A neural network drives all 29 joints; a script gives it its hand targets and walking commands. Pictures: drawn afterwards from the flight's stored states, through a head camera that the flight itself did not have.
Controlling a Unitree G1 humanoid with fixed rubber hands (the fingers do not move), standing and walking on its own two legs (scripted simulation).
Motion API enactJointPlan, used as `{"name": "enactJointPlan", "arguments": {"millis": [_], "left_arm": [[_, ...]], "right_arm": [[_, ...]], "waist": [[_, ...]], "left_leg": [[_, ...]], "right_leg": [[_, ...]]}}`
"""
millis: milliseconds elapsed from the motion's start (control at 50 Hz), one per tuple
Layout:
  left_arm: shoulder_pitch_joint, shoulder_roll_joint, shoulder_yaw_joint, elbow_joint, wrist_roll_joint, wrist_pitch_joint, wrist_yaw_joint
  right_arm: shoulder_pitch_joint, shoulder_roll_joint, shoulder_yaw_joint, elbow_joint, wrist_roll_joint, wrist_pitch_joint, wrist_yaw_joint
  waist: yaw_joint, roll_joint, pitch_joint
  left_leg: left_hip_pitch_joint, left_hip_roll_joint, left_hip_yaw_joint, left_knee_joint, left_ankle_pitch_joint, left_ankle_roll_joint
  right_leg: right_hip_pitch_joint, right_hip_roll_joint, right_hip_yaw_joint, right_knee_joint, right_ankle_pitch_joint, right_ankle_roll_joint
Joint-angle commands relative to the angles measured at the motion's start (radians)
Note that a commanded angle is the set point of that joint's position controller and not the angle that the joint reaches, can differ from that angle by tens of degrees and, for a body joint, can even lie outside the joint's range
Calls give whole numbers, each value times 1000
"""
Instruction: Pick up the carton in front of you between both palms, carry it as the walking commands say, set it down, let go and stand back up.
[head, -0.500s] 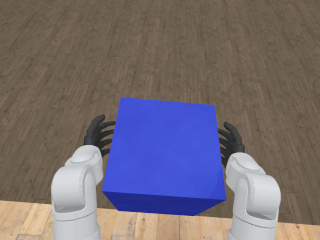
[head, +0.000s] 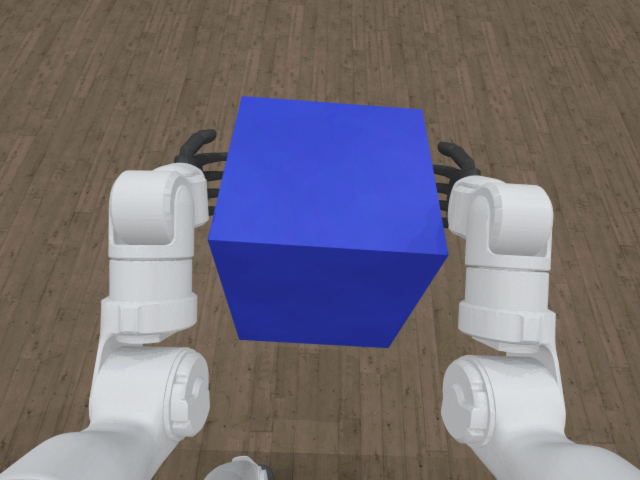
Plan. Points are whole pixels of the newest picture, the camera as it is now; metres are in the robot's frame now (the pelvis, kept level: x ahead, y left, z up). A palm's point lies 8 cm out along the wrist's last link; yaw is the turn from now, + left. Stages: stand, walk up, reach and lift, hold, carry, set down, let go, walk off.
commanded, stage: carry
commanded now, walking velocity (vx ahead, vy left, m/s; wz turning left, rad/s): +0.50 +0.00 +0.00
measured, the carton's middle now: (322, 235) +0.39 +0.00 +0.08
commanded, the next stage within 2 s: none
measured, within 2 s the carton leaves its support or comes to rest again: neither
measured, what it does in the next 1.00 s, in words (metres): climbs: right foot 0.03 m higher, then left foot 0.03 m higher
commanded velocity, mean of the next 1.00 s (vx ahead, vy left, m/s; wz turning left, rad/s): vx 0.50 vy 0.00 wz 0.00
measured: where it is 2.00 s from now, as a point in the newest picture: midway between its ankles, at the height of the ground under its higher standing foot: (299, 157)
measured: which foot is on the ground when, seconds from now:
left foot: down 0.00-0.34, up 0.36-0.66, down 0.68-1.00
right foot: up 0.00-0.32, down 0.34-0.68, up 0.70-1.00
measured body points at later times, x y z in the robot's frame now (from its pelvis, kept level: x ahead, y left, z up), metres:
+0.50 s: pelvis +0.31 -0.02 +0.04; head +0.42 +0.00 +0.48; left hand +0.70 +0.17 +0.16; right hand +0.74 -0.13 +0.16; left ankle +0.23 +0.09 -0.56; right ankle +0.34 -0.09 -0.68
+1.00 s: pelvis +0.63 +0.01 +0.09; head +0.67 +0.01 +0.54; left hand +1.05 +0.14 +0.26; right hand +1.02 -0.17 +0.25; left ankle +0.56 +0.10 -0.65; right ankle +0.76 -0.10 -0.60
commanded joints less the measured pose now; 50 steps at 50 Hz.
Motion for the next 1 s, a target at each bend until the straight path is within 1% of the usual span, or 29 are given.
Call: {"name": "enactJointPlan", "arguments": {"millis": [0,20,60,80,160,240,260,280,300,320,340,360,400,440,480,540,600,640,660,680,700,720,760,780,800,840,900,940,980], "left_arm": [[-794,-1114,-600,-46,-437,-17,-222],[-827,-1132,-591,-92,-433,-22,-206],[-837,-1145,-567,-126,-427,-25,-179],[-801,-1131,-549,-162,-394,-36,-171],[-714,-1080,-541,-224,-338,-34,-158],[-633,-1038,-598,-215,-305,-33,-168],[-629,-1020,-614,-246,-315,-32,-173],[-654,-1028,-619,-267,-311,-30,-177],[-619,-1021,-632,-205,-310,-27,-180],[-579,-1014,-638,-213,-321,-28,-186],[-595,-991,-652,-213,-333,-29,-191],[-566,-1011,-644,-154,-341,-24,-200],[-656,-1055,-679,-236,-392,-28,-216],[-729,-1126,-714,-280,-464,-33,-236],[-810,-1119,-718,-334,-493,-32,-239],[-827,-1133,-736,-319,-527,-22,-247],[-803,-1112,-706,-275,-520,-4,-252],[-753,-1072,-667,-183,-487,5,-259],[-775,-1076,-658,-145,-495,9,-262],[-785,-1081,-650,-127,-492,16,-273],[-763,-1064,-616,-32,-450,32,-277],[-790,-1090,-593,-29,-440,27,-273],[-681,-1097,-547,60,-378,9,-256],[-700,-1073,-501,47,-351,6,-247],[-702,-1083,-492,46,-338,7,-235],[-691,-1071,-441,65,-297,1,-212],[-719,-1054,-439,6,-292,1,-184],[-717,-1018,-428,7,-277,14,-169],[-701,-1003,-443,59,-278,23,-173]], "right_arm": [[-786,1037,547,-90,474,-15,225],[-843,1092,562,-133,506,-16,226],[-854,1104,570,-215,529,-27,218],[-900,1122,577,-278,543,-25,210],[-781,1064,588,-350,479,-30,178],[-703,1023,638,-369,439,-24,187],[-709,1021,661,-369,461,-23,199],[-705,1013,680,-381,451,-28,204],[-719,999,689,-373,473,-25,208],[-716,970,681,-361,464,-17,211],[-694,977,679,-347,447,-10,216],[-716,961,665,-324,439,-3,217],[-701,976,644,-301,408,-13,211],[-715,967,611,-302,369,-13,194],[-619,954,583,-221,316,-12,183],[-667,887,561,-282,286,-24,163],[-629,865,542,-227,268,-3,155],[-599,891,541,-151,267,11,160],[-580,890,543,-105,278,10,164],[-582,878,541,-81,291,10,171],[-575,904,513,2,303,15,184],[-608,952,545,-44,333,2,193],[-779,1056,615,-114,443,8,224],[-830,1102,637,-110,504,6,239],[-848,1121,628,-130,534,-1,251],[-984,1156,645,-190,595,-5,250],[-1032,1147,625,-238,618,-4,236],[-907,1125,578,-140,589,17,231],[-856,1086,564,-81,557,21,233]], "waist": [[-53,284,-527],[-58,188,-515],[-23,122,-542],[-24,130,-560],[-50,119,-548],[-63,180,-509],[-39,223,-518],[27,226,-546],[76,177,-619],[153,69,-716],[106,-201,-740],[146,-276,-756],[164,-123,-639],[143,-14,-603],[132,-17,-568],[131,-41,-550],[103,-83,-504],[-5,-116,-573],[-75,-62,-651],[-77,209,-756],[-79,387,-659],[-84,289,-568],[-73,68,-475],[-53,7,-452],[-34,65,-460],[-30,72,-456],[-42,151,-419],[-30,221,-441],[42,184,-497]], "left_leg": [[856,322,-616,-224,314,163],[800,298,-520,-195,411,144],[781,267,-424,-204,418,102],[792,260,-379,-196,417,83],[897,243,-326,-170,495,122],[781,188,-196,-142,651,103],[739,161,-144,-103,776,82],[675,153,-88,0,873,47],[515,131,-32,133,913,9],[253,91,-77,326,535,-46],[-6,-29,-128,530,-184,-75],[-207,-117,-197,766,-271,-55],[-386,-35,-220,869,-237,-38],[-386,3,-210,797,-189,-42],[-361,7,-185,681,-203,-44],[-297,12,-142,443,-234,-52],[5,-55,-26,98,-178,-53],[382,-117,68,-43,10,-21],[649,-55,-22,-72,3,1],[906,239,-519,-138,-82,122],[952,345,-846,-279,83,236],[904,334,-878,-224,290,287],[797,305,-660,-169,404,212],[756,258,-579,-192,303,150],[701,259,-554,-226,225,127],[640,241,-468,-262,126,116],[534,206,-322,-308,188,111],[505,191,-241,-285,245,71],[383,199,-181,-164,415,50]], "right_leg": [[-555,34,92,478,23,-37],[-555,18,98,456,61,-36],[-533,4,92,380,105,-37],[-522,11,77,362,123,-32],[-641,21,36,221,87,-33],[-425,85,-70,-170,163,-32],[-306,118,-128,-253,170,-40],[-122,151,-167,-343,212,-56],[168,156,-156,-380,319,-90],[509,-10,134,-394,308,-151],[690,-284,596,-460,580,-233],[822,-294,743,-491,705,-349],[783,-249,544,-404,894,-295],[704,-209,413,-432,790,-217],[653,-194,380,-468,713,-192],[569,-198,315,-511,612,-229],[377,-140,157,-525,566,-180],[219,-113,58,-358,790,-119],[85,-70,11,-168,767,-70],[-182,-5,33,76,334,-5],[-428,128,65,297,-103,11],[-519,115,119,443,-99,-3],[-631,47,126,537,-47,-18],[-603,31,102,454,-36,-20],[-564,24,100,392,-18,-23],[-522,23,67,283,20,-19],[-393,19,7,-1,45,-17],[-244,66,-45,-184,70,-18],[73,145,-169,-294,150,-26]]}}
